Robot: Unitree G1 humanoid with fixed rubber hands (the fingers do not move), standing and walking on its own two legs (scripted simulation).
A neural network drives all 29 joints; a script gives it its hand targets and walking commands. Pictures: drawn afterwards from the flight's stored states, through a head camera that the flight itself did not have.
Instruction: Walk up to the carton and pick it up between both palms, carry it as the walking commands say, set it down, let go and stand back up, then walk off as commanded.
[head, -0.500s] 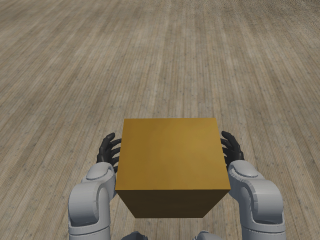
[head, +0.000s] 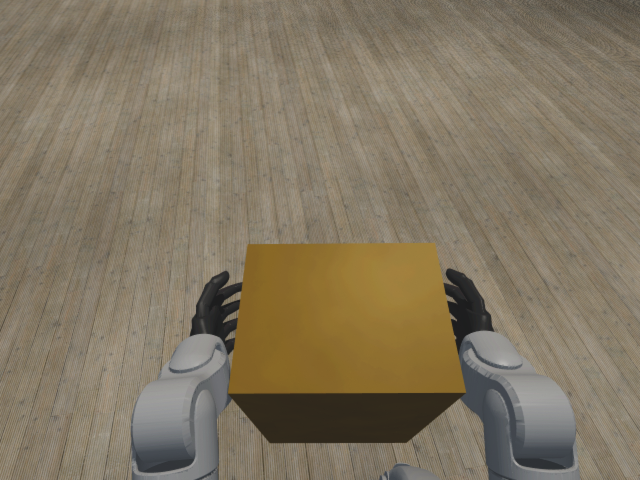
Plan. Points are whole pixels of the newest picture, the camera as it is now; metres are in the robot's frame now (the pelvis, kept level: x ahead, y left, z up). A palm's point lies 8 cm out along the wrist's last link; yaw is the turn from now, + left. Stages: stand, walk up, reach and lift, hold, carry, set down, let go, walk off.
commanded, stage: carry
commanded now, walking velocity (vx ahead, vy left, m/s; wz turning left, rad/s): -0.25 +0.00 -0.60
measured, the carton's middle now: (339, 358) +0.26 +0.02 +0.02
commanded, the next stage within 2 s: none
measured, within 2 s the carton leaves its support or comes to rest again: neither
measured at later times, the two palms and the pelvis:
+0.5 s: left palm (318, 458) +0.14 +0.04 +0.06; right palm out of the picture +0.05 -0.22 +0.08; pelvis -0.15 -0.01 -0.01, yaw -19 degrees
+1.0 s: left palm out of the picture -0.03 -0.06 +0.06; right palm out of the picture -0.23 -0.25 +0.06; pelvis -0.31 +0.02 -0.01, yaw -39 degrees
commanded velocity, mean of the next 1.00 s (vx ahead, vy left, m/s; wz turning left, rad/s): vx -0.25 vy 0.00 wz -0.60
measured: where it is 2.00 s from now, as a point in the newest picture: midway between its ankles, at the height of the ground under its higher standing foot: outside the picture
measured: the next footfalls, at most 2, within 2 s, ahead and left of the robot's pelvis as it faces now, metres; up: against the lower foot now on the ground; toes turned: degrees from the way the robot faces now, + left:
right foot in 0.12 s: +0.00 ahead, -0.16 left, +0.00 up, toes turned -12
left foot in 0.46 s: -0.08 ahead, +0.08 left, +0.00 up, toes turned -14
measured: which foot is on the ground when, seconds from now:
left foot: down 0.00-0.12, up 0.14-0.44, down 0.46-0.80, up 0.82-1.00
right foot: up 0.00-0.10, down 0.12-0.46, up 0.48-0.78, down 0.80-1.00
